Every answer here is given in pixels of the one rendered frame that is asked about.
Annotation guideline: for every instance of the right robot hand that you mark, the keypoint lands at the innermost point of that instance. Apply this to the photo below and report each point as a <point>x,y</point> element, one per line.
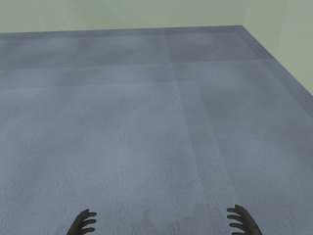
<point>248,224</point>

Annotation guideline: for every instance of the left robot hand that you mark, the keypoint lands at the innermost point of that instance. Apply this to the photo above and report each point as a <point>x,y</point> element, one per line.
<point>78,224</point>

